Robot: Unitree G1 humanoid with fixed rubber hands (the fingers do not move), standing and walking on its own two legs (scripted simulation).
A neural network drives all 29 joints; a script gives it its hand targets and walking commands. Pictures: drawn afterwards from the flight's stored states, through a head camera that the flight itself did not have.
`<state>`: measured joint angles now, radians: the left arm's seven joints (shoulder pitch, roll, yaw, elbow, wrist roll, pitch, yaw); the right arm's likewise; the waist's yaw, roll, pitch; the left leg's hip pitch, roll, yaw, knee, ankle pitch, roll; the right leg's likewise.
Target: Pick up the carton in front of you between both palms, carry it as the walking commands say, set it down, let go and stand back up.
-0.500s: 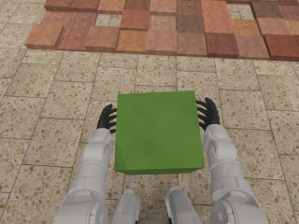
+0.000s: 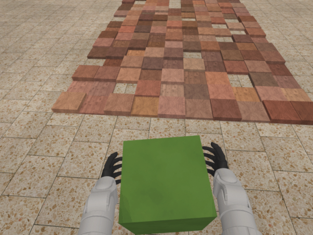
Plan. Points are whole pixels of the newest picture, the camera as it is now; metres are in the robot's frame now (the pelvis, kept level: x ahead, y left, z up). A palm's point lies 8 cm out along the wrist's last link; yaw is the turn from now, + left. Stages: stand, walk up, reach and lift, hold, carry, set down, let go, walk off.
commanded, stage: reach and lift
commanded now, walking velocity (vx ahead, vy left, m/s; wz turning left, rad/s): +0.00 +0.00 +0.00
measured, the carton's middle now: (165, 188) +0.30 -0.01 -0.08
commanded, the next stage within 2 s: hold in 1.14 s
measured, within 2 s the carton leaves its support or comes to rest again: neither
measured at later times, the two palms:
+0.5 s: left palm (103, 177) +0.28 +0.14 +0.04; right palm (225, 165) +0.29 -0.16 +0.06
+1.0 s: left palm (102, 174) +0.29 +0.14 +0.05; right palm (225, 160) +0.30 -0.16 +0.07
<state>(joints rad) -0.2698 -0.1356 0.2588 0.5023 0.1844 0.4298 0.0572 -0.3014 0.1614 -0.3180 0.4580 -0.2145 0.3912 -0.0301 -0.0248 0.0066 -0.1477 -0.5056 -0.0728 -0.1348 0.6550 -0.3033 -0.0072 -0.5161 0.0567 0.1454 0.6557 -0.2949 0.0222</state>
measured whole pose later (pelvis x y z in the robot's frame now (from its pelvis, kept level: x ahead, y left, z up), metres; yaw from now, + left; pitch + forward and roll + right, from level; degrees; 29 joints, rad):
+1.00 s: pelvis +0.01 +0.00 +0.02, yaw +0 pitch -5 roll +0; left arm -0.25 -0.15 0.22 0.33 0.27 0.70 0.01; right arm -0.30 0.16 -0.27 0.32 -0.29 0.64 0.00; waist -0.01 0.00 -0.01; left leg -0.08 -0.05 -0.13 0.38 -0.20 0.00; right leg -0.10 0.04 0.14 0.38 -0.20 0.01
